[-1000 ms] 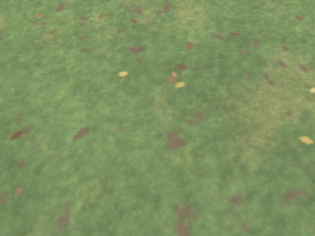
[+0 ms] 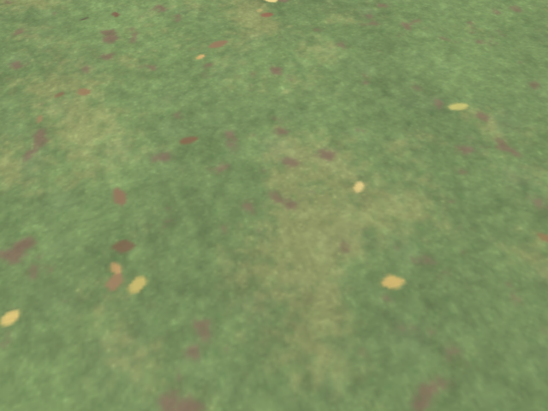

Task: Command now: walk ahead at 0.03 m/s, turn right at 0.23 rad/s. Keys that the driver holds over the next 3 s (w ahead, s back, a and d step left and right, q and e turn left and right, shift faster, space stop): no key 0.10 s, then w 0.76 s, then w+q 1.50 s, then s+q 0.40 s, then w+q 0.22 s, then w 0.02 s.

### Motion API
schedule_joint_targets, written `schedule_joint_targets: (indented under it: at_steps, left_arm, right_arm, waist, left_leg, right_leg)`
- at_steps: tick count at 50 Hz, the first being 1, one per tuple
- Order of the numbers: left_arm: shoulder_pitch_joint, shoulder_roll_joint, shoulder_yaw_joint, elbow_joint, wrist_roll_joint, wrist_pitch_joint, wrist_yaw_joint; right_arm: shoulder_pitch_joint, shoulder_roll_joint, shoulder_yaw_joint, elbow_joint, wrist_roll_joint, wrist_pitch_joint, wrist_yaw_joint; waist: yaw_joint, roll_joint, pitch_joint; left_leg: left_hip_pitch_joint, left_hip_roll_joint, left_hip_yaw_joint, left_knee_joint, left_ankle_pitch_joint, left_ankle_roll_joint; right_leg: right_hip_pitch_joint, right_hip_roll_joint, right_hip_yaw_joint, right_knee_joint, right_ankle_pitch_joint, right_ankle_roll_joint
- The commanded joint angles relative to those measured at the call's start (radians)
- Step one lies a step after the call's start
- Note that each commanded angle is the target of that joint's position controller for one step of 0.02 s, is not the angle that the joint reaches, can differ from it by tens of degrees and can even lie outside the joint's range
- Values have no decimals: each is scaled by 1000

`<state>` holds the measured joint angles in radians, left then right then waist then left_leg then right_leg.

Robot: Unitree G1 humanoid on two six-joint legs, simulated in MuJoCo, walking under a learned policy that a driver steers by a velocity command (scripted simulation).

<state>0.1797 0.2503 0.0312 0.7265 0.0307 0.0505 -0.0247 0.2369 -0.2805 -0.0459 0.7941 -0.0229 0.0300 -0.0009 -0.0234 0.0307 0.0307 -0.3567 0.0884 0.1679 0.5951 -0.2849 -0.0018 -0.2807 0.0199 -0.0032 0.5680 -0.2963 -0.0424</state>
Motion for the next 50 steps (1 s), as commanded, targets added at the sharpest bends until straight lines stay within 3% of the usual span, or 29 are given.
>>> schedule_joint_targets:
  at_steps: [1, 2, 3, 5, 6, 9, 12, 15, 17, 18, 19, 20, 21, 22, 23, 26, 31, 36, 38, 39, 40, 41, 42, 43, 44, 45, 47, 50]
  left_arm:
    - [46, 192, 43, -51, 9, -27, 24]
    - [-10, 144, 24, -46, 5, -31, 27]
    - [-53, 121, 16, -48, 5, -33, 30]
    - [-56, 96, 7, -40, -9, -45, 40]
    - [-18, 81, 1, -26, -13, -49, 40]
    - [90, 134, 23, 32, -11, -43, 36]
    - [114, 147, 34, 59, -9, -48, 35]
    - [87, 152, 42, 72, -13, -64, 30]
    - [28, 149, 47, 70, -27, -64, 27]
    - [5, 120, 42, 65, -26, -67, 28]
    - [-55, 48, 22, 30, -20, -75, 24]
    - [-100, 18, 12, -7, -16, -86, 19]
    - [-127, 100, 31, -12, 10, -89, 16]
    - [-72, 109, 38, 16, 1, -93, 2]
    - [-22, 112, 40, 45, -2, -96, -9]
    - [-19, 85, 35, 70, 14, -91, -22]
    - [-187, 45, 12, 13, 7, -85, -26]
    - [-248, 55, 7, -14, 0, -87, -21]
    - [-166, 74, 17, 9, 0, -92, -9]
    - [-56, 93, 28, 44, 0, -98, 0]
    - [114, 118, 42, 104, 6, -108, 10]
    - [284, 189, 63, 137, 31, -116, 24]
    - [320, 284, 84, 148, 35, -114, 25]
    - [243, 228, 76, 142, -5, -107, 19]
    - [131, 168, 59, 128, -11, -109, 19]
    - [78, 108, 44, 124, -7, -119, 15]
    - [56, 60, 29, 143, -10, -136, 22]
    - [109, 68, 29, 175, -15, -164, 25]
  right_arm:
    - [-37, -78, -12, -85, 9, 21, -6]
    - [-20, -70, -16, -72, 21, 27, 1]
    - [15, -71, -18, -46, 22, 24, 3]
    - [64, -78, -24, -8, 1, 18, 1]
    - [67, -63, -18, -3, -3, 15, 3]
    - [-14, -61, -15, -26, -12, 5, 14]
    - [-40, -61, -16, -34, -9, -12, 18]
    - [7, -40, -12, -13, -3, -36, 14]
    - [115, -20, -11, 36, -2, -49, 7]
    - [187, -39, -16, 68, -5, -58, 1]
    - [293, -106, -28, 88, -15, -69, -10]
    - [313, -212, -53, 89, 1, -73, -10]
    - [275, -178, -51, 98, -5, -70, -9]
    - [194, -127, -37, 78, 3, -76, -4]
    - [148, -103, -31, 67, 7, -84, 0]
    - [166, -70, -21, 88, 11, -109, 3]
    - [244, -60, -15, 143, 10, -117, 6]
    - [264, -92, -19, 178, 8, -118, -3]
    - [233, -107, -21, 183, 7, -116, -7]
    - [221, -116, -24, 186, 5, -112, -7]
    - [212, -112, -22, 186, 7, -107, -7]
    - [221, -74, -10, 161, 11, -105, -5]
    - [337, 48, 12, 140, 40, -105, 6]
    - [249, -69, -16, 147, 15, -102, 0]
    - [178, -71, -22, 124, 19, -106, 5]
    - [151, -48, -15, 125, 20, -111, 9]
    - [177, -19, -13, 145, -3, -87, 18]
    - [148, 3, -14, 141, -7, -57, 34]
  waist:
    - [55, -222, -3]
    - [12, -200, 5]
    - [-13, -185, 0]
    - [-15, -183, -46]
    - [-1, -158, -85]
    - [63, -178, -35]
    - [73, -155, 14]
    - [40, -133, 14]
    - [-31, -105, 13]
    - [-62, -64, 1]
    - [-110, 91, -11]
    - [-117, 222, 56]
    - [-83, 107, 147]
    - [-24, 67, 147]
    - [3, 63, 124]
    - [7, 55, 66]
    - [-32, 63, 93]
    - [-29, 76, 103]
    - [21, 81, 61]
    - [71, 76, -2]
    - [142, 44, -97]
    - [195, -47, -220]
    - [124, -312, -341]
    - [124, -152, -266]
    - [78, -109, -118]
    - [57, -63, -55]
    - [7, -96, -14]
    - [-8, -92, 11]
  left_leg:
    - [-87, -32, -155, 227, -249, -20]
    - [-69, -42, -171, 253, -190, -14]
    - [-53, -47, -169, 249, -139, -10]
    - [-33, -60, -154, 259, -108, -12]
    - [-18, -60, -151, 234, -111, -17]
    - [-115, -71, -130, 173, -136, -11]
    - [-136, -71, -133, 106, -166, 9]
    - [4, -86, -122, -18, -157, 48]
    - [246, -116, -79, -224, -3, 81]
    - [422, -94, -131, -254, -10, 93]
    - [549, 98, -386, -384, -243, 128]
    - [534, 295, -717, -541, -508, 205]
    - [408, 327, -739, -547, -506, 256]
    - [389, 262, -660, -541, -447, 235]
    - [392, 210, -570, -544, -344, 203]
    - [410, 123, -379, -523, -4, 178]
    - [368, 85, -258, -499, 312, 189]
    - [388, 128, -228, -457, 517, 176]
    - [416, 138, -205, -347, 772, 153]
    - [420, 127, -186, -210, 905, 139]
    - [353, 87, -150, -5, 888, 119]
    - [155, 40, -121, 293, 557, 105]
    - [-172, -155, -116, 648, -206, 68]
    - [-246, -119, -255, 718, -196, 93]
    - [-267, -66, -248, 702, -94, 103]
    - [-230, -29, -241, 644, -26, 105]
    - [-139, 3, -237, 569, 9, 91]
    - [-164, 8, -227, 536, 56, 74]
  right_leg:
    - [-5, -357, 403, -361, 181, -196]
    - [-16, -296, 315, -351, 208, -179]
    - [1, -239, 246, -342, 249, -148]
    - [89, -197, 173, -290, 452, -139]
    - [132, -197, 174, -298, 381, -141]
    - [221, -221, 285, -382, -108, -171]
    - [233, -255, 347, -414, -211, -197]
    - [151, -243, 327, -407, -191, -200]
    - [-5, -187, 258, -345, -222, -164]
    - [-152, -141, 217, -254, -254, -130]
    - [-328, -54, 110, -17, -260, -78]
    - [-520, 58, -35, 173, -215, -44]
    - [-529, -18, 39, 280, -155, -47]
    - [-508, -42, 56, 323, -77, -41]
    - [-483, -55, 48, 339, -24, -30]
    - [-461, -72, -6, 397, 96, 1]
    - [-442, -78, -67, 234, 202, 40]
    - [-291, -47, -93, 37, 209, -11]
    - [-164, -9, -101, 2, 158, -49]
    - [-36, 23, -109, -27, 137, -71]
    - [179, 34, -109, -76, 154, -97]
    - [431, -167, 112, -104, -15, -139]
    - [634, -451, 644, -249, -162, -265]
    - [530, -406, 697, -320, -197, -244]
    - [382, -380, 507, -327, -163, -214]
    - [260, -338, 388, -365, -41, -188]
    - [128, -269, 217, -409, 87, -135]
    - [101, -258, 108, -459, 171, -129]
